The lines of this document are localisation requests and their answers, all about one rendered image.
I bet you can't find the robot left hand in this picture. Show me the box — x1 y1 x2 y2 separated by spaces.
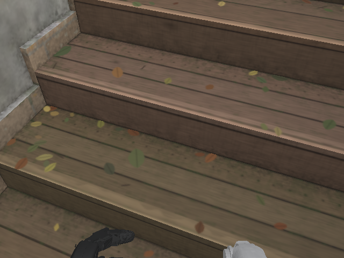
70 227 135 258

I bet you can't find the right robot thigh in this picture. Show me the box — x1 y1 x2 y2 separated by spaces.
223 243 267 258

